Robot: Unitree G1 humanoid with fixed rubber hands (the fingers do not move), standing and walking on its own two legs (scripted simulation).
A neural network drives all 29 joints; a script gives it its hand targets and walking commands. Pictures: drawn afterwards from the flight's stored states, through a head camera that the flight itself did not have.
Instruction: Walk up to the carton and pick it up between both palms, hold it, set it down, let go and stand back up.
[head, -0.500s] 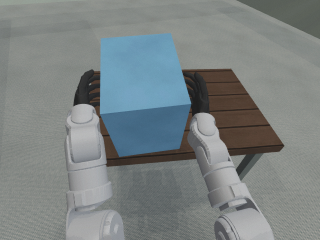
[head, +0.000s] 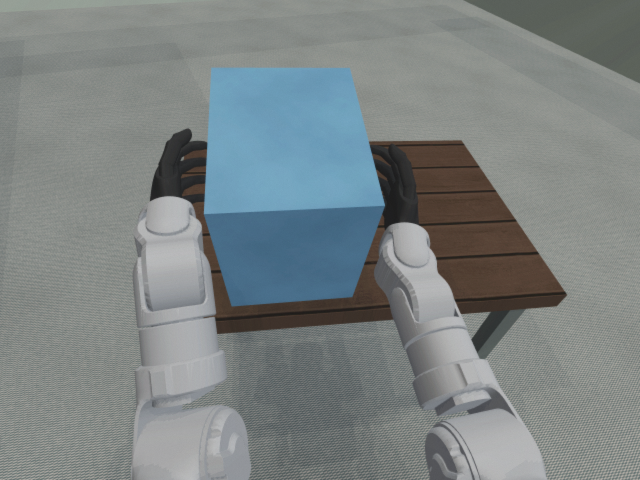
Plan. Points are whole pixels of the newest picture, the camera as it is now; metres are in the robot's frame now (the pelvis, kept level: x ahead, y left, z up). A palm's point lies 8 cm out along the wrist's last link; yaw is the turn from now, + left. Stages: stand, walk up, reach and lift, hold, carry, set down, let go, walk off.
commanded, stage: hold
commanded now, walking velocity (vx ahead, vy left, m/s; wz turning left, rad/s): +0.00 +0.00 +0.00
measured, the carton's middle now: (288, 192) +0.44 +0.01 +0.14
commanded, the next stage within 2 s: none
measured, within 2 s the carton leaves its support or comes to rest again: neither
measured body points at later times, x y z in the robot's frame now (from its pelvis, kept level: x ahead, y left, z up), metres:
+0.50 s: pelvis +0.00 +0.01 +0.00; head +0.00 +0.04 +0.45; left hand +0.39 +0.15 +0.18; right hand +0.37 -0.11 +0.16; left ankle +0.02 +0.12 -0.75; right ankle +0.07 -0.08 -0.75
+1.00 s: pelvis +0.00 +0.01 +0.00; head -0.01 +0.03 +0.45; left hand +0.37 +0.15 +0.18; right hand +0.38 -0.11 +0.16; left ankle +0.02 +0.12 -0.75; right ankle +0.07 -0.08 -0.75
